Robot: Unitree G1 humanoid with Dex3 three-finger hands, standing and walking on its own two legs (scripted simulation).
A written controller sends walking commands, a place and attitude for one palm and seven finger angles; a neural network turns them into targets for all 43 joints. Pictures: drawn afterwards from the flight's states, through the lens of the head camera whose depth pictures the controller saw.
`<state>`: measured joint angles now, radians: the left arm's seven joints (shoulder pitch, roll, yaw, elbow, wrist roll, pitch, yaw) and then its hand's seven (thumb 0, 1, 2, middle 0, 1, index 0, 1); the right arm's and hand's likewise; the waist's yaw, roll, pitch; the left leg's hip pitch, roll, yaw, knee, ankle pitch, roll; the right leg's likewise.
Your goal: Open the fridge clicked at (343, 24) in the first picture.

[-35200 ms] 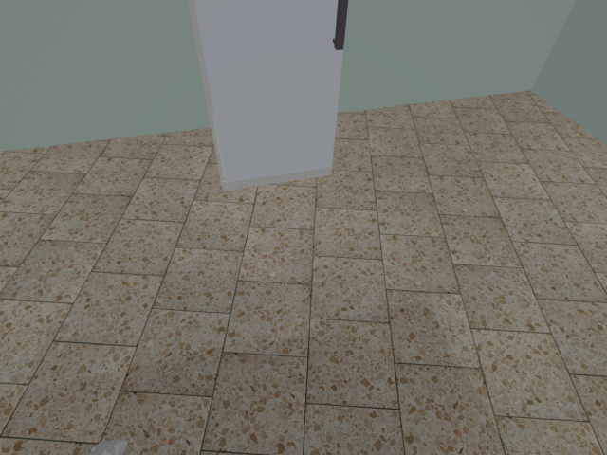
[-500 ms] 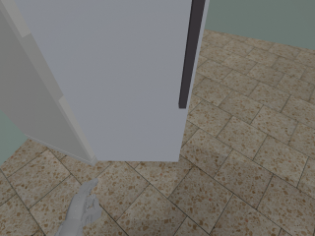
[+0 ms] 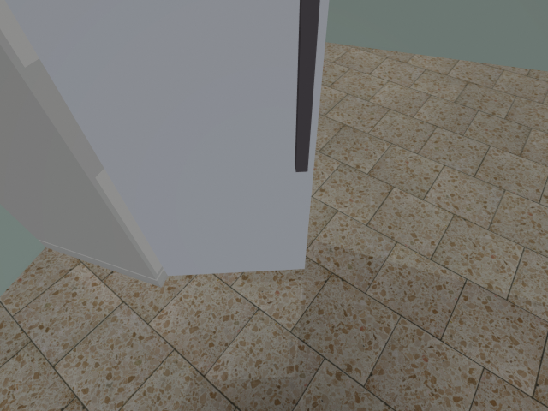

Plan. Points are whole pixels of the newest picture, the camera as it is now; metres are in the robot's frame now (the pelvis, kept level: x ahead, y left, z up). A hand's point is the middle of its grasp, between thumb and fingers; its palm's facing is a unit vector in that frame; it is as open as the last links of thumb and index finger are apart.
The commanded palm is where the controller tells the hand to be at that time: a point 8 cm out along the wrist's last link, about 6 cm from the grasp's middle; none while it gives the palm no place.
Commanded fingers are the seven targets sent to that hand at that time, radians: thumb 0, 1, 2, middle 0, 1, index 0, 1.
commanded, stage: let the arm hang, fingers relaxed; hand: right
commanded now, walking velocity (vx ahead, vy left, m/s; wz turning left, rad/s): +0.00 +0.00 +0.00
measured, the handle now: (304, 62) +0.66 -0.02 +0.17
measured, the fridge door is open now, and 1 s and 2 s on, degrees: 68 68 68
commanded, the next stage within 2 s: look to check the result in 0.64 s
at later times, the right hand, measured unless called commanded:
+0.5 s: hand out of the picture +0.03 -0.18 -0.17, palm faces +0.00 +0.98 -0.19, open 7.3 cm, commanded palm none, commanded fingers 0.00 -0.90 -0.90 0.20 0.30 0.20 0.30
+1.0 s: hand out of the picture +0.03 -0.17 -0.17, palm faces +0.00 +0.98 -0.18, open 7.3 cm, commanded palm none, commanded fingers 0.00 -0.90 -0.90 0.20 0.30 0.20 0.30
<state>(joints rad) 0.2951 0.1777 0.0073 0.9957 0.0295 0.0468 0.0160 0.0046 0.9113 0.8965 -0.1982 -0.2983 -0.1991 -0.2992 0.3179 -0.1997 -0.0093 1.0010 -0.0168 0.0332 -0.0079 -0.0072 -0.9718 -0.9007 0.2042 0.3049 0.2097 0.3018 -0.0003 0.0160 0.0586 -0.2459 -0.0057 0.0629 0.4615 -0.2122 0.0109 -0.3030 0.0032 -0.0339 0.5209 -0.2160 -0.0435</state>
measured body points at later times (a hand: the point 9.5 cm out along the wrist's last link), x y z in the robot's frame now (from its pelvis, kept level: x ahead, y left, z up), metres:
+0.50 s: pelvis +0.01 -0.01 +0.00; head +0.02 -0.01 +0.45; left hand +0.00 +0.20 -0.16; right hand +0.03 -0.23 -0.16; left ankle +0.02 +0.12 -0.74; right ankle +0.04 -0.09 -0.74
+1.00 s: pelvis +0.03 +0.00 +0.01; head +0.05 +0.00 +0.45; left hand +0.02 +0.22 -0.16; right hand +0.03 -0.22 -0.16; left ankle +0.02 +0.12 -0.74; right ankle +0.04 -0.09 -0.74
